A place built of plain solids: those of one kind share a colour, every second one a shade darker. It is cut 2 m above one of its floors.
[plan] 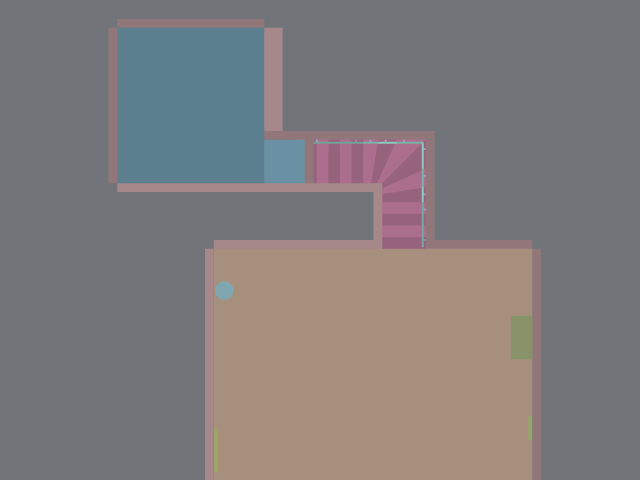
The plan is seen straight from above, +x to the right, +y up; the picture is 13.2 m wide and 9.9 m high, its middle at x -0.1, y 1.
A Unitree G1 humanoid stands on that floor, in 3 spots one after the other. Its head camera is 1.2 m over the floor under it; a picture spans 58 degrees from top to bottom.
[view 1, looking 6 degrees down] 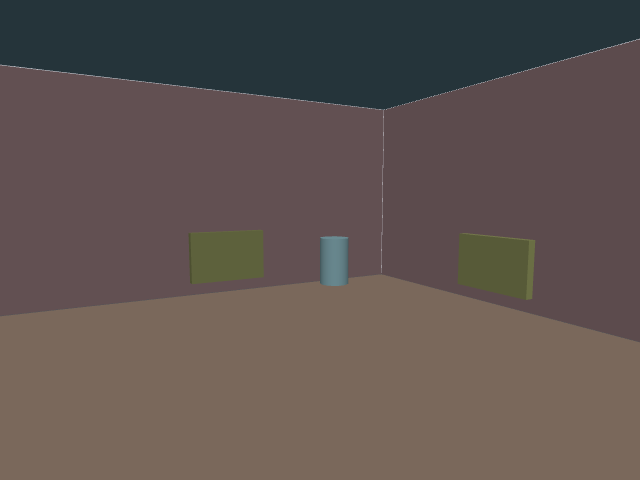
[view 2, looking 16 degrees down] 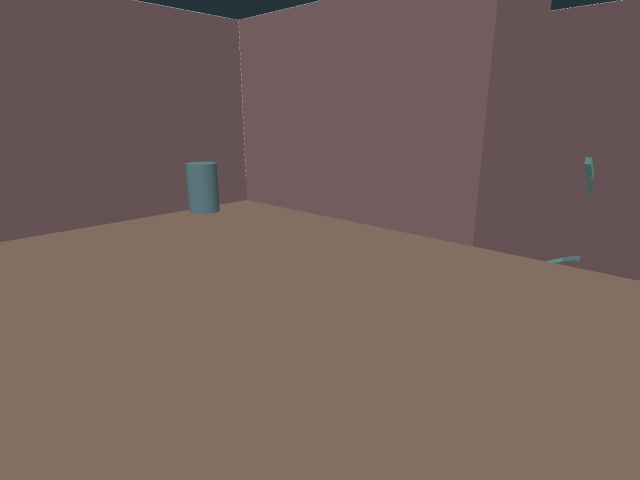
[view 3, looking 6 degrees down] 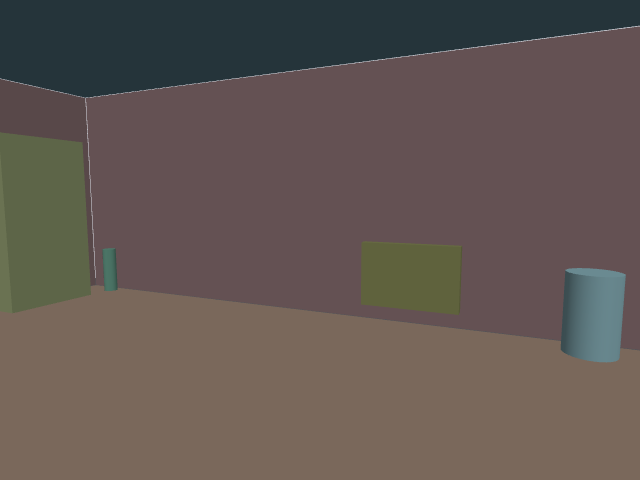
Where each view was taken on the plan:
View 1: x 1.65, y -0.18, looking -119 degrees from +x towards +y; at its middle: wall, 5.98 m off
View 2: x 2.82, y -3.08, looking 133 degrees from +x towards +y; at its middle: floor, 4.35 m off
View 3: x -0.75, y -1.41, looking -66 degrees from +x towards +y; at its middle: wall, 4.37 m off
